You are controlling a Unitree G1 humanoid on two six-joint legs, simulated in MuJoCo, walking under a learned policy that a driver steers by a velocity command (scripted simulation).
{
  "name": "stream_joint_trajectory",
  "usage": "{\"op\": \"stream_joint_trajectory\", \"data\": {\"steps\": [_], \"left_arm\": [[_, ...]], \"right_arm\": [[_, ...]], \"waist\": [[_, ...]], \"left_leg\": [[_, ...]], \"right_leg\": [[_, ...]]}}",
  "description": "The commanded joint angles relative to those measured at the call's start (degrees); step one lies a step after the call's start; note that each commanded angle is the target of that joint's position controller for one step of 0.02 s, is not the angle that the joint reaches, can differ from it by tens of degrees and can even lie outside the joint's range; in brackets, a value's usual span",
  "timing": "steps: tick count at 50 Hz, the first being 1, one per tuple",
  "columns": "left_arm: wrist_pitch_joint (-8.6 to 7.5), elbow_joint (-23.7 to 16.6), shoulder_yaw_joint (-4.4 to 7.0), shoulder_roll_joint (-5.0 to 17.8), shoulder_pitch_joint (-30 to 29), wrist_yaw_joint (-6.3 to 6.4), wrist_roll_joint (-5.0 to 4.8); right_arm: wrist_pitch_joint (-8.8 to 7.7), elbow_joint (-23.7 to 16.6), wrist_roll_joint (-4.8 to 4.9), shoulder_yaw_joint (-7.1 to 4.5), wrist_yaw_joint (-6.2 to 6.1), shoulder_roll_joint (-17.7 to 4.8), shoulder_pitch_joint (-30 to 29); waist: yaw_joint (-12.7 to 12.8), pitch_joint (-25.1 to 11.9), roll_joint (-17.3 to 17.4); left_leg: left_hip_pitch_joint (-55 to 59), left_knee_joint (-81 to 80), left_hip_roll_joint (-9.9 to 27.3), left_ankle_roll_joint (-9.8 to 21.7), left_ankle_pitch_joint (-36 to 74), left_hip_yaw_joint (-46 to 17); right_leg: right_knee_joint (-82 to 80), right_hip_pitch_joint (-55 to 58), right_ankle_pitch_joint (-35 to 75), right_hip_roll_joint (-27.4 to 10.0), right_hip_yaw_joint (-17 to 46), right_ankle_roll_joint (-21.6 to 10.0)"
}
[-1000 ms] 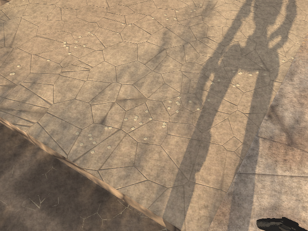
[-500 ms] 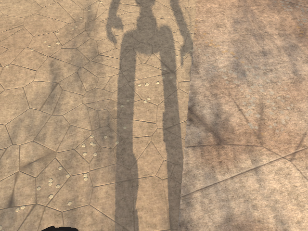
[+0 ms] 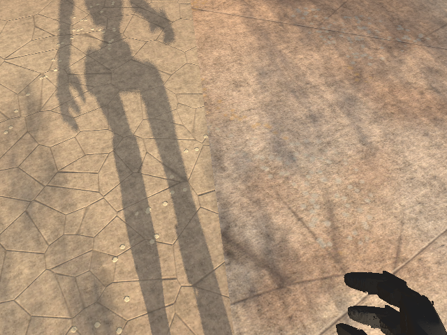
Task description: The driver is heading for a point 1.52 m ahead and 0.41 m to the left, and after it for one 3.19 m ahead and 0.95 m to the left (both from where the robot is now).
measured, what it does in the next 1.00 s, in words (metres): walks ahead, turning left: right foot 0.08 m lower, then left foot 0.08 m higher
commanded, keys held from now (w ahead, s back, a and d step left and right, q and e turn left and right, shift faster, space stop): w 0.28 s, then w+q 0.16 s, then q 0.56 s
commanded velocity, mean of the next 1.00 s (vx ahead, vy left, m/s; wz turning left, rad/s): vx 0.33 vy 0.00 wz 0.21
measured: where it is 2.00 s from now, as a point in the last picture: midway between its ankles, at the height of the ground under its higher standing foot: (257, 305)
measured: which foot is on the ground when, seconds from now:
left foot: down 0.00-0.48, up 0.50-0.90, down 0.92-1.00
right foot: up 0.00-0.48, down 0.50-0.94, up 0.96-1.00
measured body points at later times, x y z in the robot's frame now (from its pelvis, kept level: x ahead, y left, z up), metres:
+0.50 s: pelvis +0.26 -0.06 +0.01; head +0.28 -0.08 +0.46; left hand +0.48 +0.17 -0.06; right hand +0.26 -0.35 -0.12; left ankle +0.13 +0.12 -0.66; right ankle +0.34 -0.19 -0.74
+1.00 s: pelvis +0.41 -0.04 +0.01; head +0.43 -0.03 +0.45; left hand +0.42 +0.25 -0.12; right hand +0.67 -0.21 -0.07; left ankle +0.46 +0.06 -0.67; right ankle +0.35 -0.20 -0.65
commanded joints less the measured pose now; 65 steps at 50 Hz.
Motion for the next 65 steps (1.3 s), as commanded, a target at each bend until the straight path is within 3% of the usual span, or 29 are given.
{"op": "stream_joint_trajectory", "data": {"steps": [1,2,3,5,8,15,22,24,25,26,27,28,30,32,34,39,44,45,46,47,48,49,50,51,52,55,56,60,65], "left_arm": [[-2.72,-6.1,2.31,8.2,-0.1,-2.04,-0.17],[-2.55,-7.8,2.09,7.8,-5.9,-2.33,-0.49],[-2.45,-9.9,1.57,6.2,-10.0,-2.29,-0.17],[-1.70,-9.7,1.65,4.6,-7.7,-2.30,-0.04],[-1.31,-9.1,1.69,4.1,-7.9,-1.78,0.74],[-2.89,-11.4,1.03,2.8,-21.0,-2.85,0.69],[-3.25,-9.8,1.94,5.0,-22.0,-4.45,-1.25],[-4.08,-5.6,3.38,6.6,-12.8,-3.79,0.52],[-4.59,-3.9,4.01,8.8,-4.4,-3.53,2.36],[-4.61,-3.5,4.13,11.9,0.5,-3.25,4.05],[-3.59,-1.6,5.77,16.5,6.3,-3.92,2.52],[-2.62,-0.9,5.73,15.4,4.5,-3.71,1.94],[-1.86,-3.8,2.59,8.1,-8.3,-1.87,2.24],[-2.13,-3.5,1.51,5.6,-13.7,-1.01,2.61],[-2.21,-2.4,1.19,5.0,-12.6,0.08,2.75],[-0.24,-2.6,2.43,10.1,-12.5,3.02,2.38],[0.46,-3.1,3.73,13.4,-12.1,1.65,0.10],[-0.23,-2.5,2.79,10.2,-7.9,0.33,1.32],[-0.42,-2.7,2.86,10.0,-7.1,-0.12,1.43],[-0.25,-7.0,1.79,5.9,-8.3,-0.65,1.85],[1.47,-10.8,1.56,5.7,-10.0,-1.03,3.64],[2.70,-11.2,1.23,4.8,-10.4,-0.99,4.03],[3.07,-12.0,0.83,4.3,-11.4,-0.60,3.23],[2.47,-11.6,2.74,8.5,-15.2,0.47,-0.04],[2.47,-11.9,3.20,9.6,-13.9,1.54,0.57],[2.03,-11.3,2.84,6.9,-12.0,2.02,1.64],[2.95,-11.1,1.34,4.3,-8.2,0.41,4.17],[3.50,-13.5,1.03,4.9,-13.7,-1.82,3.23],[1.57,-14.7,0.65,5.3,-15.8,-1.76,2.60]], "right_arm": [[0.34,1.9,0.20,-5.20,-1.56,-11.5,20.6],[0.66,3.2,1.53,-4.72,-1.84,-9.2,17.6],[0.57,4.9,1.52,-4.74,-1.72,-8.6,15.8],[-0.17,6.1,0.30,-4.58,-1.28,-6.7,11.8],[-0.84,8.2,1.54,-5.28,-0.99,-7.4,12.4],[0.63,10.5,2.72,-7.10,-2.51,-12.2,19.1],[4.28,10.0,1.84,-8.20,-4.09,-13.1,22.9],[5.17,10.9,1.05,-7.17,-3.67,-9.7,24.4],[4.84,11.2,0.56,-6.04,-3.10,-5.6,26.3],[3.66,11.8,0.68,-4.61,-2.34,-1.3,32.7],[2.15,10.2,3.63,-4.64,-2.00,-5.4,36.5],[2.03,9.8,4.84,-5.57,-2.51,-8.1,30.8],[4.10,6.8,3.59,-5.98,-4.38,-9.6,17.3],[6.39,5.3,2.59,-5.98,-4.88,-7.3,16.7],[7.30,3.2,2.59,-5.50,-4.68,-5.1,14.7],[7.50,-3.2,1.44,-3.35,-2.76,-1.3,5.8],[7.66,-3.6,1.03,-4.00,-0.65,-4.0,7.6],[8.64,-0.7,-1.93,-3.62,-0.75,-3.3,14.2],[8.35,0.2,-1.52,-4.20,-0.59,-5.0,18.2],[8.08,-0.8,-1.66,-6.61,-0.95,-13.5,18.0],[8.97,-1.2,0.33,-8.99,-1.84,-19.7,17.9],[8.96,-1.0,0.75,-8.37,-1.77,-17.3,16.1],[9.14,-0.8,-0.08,-7.31,-1.99,-14.1,12.7],[7.30,-3.8,1.24,-6.32,-1.10,-10.8,7.4],[6.49,-3.8,1.84,-6.37,-1.16,-10.2,4.2],[6.19,-3.7,1.30,-6.23,-2.47,-8.8,3.6],[7.73,-0.6,-0.91,-6.85,-2.40,-10.1,8.3],[9.52,-0.3,-0.87,-7.87,-1.61,-11.6,11.8],[8.71,0.5,-1.79,-8.67,-1.12,-12.4,13.1]], "waist": [[-7.9,-15.6,16.1],[-6.6,-4.7,9.7],[-4.3,1.3,4.5],[1.2,2.5,4.9],[1.6,1.0,6.2],[-3.0,-0.3,5.7],[-5.3,2.7,5.8],[-1.3,-0.9,0.4],[1.9,-7.2,-3.6],[1.1,-13.8,-16.3],[2.3,-23.7,-22.4],[2.7,-19.8,-13.3],[1.0,-8.9,-2.9],[-2.9,-2.8,-6.1],[-3.0,-0.5,-6.2],[-2.5,-1.6,-5.2],[-3.1,-6.8,-7.5],[-4.0,-10.3,-8.0],[-6.2,-11.4,-6.5],[-6.4,-11.7,8.6],[-5.7,-18.2,15.6],[-4.3,-14.2,8.6],[-2.7,-7.3,6.8],[-2.1,-2.2,5.9],[0.1,-2.0,8.1],[1.9,-5.5,7.6],[1.8,-7.9,6.0],[-2.2,-6.8,8.3],[-3.5,-4.7,8.6]], "left_leg": [[46.0,-34.3,22.6,17.4,-26.6,-58.9],[35.9,-34.5,20.8,15.0,-30.2,-49.1],[27.5,-35.2,18.5,12.5,-26.0,-40.4],[17.3,-37.0,13.1,8.2,-12.5,-26.2],[19.2,-39.8,10.8,9.6,1.2,-15.3],[26.1,-36.1,10.7,8.2,5.4,-7.9],[29.0,-20.5,13.2,6.6,-8.6,-17.4],[25.5,-2.4,6.8,3.4,-5.0,-13.3],[11.5,15.4,2.8,-0.3,-16.1,-9.9],[-7.0,38.9,-0.3,-4.2,-34.6,-10.0],[-12.1,49.5,-1.1,-5.7,-30.2,-12.7],[-16.5,55.3,-0.4,-6.8,-24.2,-12.1],[-16.5,56.8,2.0,-7.2,-14.9,-8.2],[-12.1,53.4,3.0,-6.0,-12.0,-9.2],[-13.0,49.9,2.8,-5.2,-12.2,-8.9],[-6.7,17.9,3.4,-3.9,-5.0,-4.2],[5.6,7.1,-1.5,1.0,-8.6,3.1],[13.6,1.7,-5.5,4.2,-12.6,5.5],[24.3,-8.3,-6.0,6.3,-4.9,1.0],[34.5,-18.4,7.4,12.8,12.7,-24.9],[33.9,-26.0,18.5,20.9,31.9,-48.2],[29.4,-25.1,18.4,19.8,24.7,-41.9],[21.7,-24.6,15.0,17.4,14.9,-36.8],[16.8,-27.3,11.4,13.8,5.1,-33.3],[13.9,-27.7,9.1,11.6,0.7,-29.5],[12.0,-26.2,5.9,11.3,6.7,-25.1],[16.1,-26.3,4.2,11.5,5.0,-22.4],[19.3,-30.2,3.9,12.9,-16.6,-29.5],[18.6,-28.8,4.8,13.7,-23.9,-36.9]], "right_leg": [[45.3,-35.7,-4.2,1.9,3.0,1.9],[46.5,-38.9,-2.4,-1.0,-1.1,1.4],[44.0,-38.3,0.5,-3.8,-4.4,0.4],[36.8,-29.7,4.1,-7.3,-4.2,0.2],[28.6,-27.5,10.0,-8.2,-6.0,1.9],[2.0,-24.3,28.2,-9.5,-9.1,5.3],[-12.8,-19.7,24.3,-11.2,-6.6,5.1],[-18.9,-5.3,30.8,-9.1,-11.4,3.7],[-10.7,12.8,46.7,-14.1,-8.5,2.1],[3.7,29.3,83.1,-25.8,1.1,-1.2],[-1.7,33.2,75.6,-32.8,14.2,-9.7],[-7.5,27.6,59.7,-33.2,14.7,-12.1],[-13.8,10.7,44.0,-30.3,7.1,-10.8],[-16.0,-0.8,41.6,-27.4,-0.1,-7.3],[-18.2,-3.1,40.7,-25.5,-5.7,-5.3],[-21.8,-1.6,43.6,-22.0,-16.3,-3.6],[-11.3,5.8,77.8,-22.8,-21.1,-3.5],[-3.0,8.0,78.5,-19.0,-25.2,-1.1],[7.5,0.9,71.8,-17.2,-25.9,1.2],[26.4,-18.8,18.1,-11.2,-23.7,5.9],[39.8,-26.0,-12.0,-2.0,-12.5,7.1],[43.2,-27.1,-11.0,-5.1,-7.1,6.9],[41.5,-28.0,-7.7,-5.5,-8.1,6.7],[39.4,-30.5,-7.6,-4.9,-7.8,7.0],[35.9,-28.7,-3.3,-6.3,-7.3,7.5],[34.4,-23.4,3.0,-4.2,-8.4,9.2],[31.2,-22.2,5.0,-5.2,-10.6,8.4],[20.5,-23.7,3.8,-4.8,-10.4,9.8],[10.5,-20.7,-0.1,-4.6,-8.0,8.3]]}}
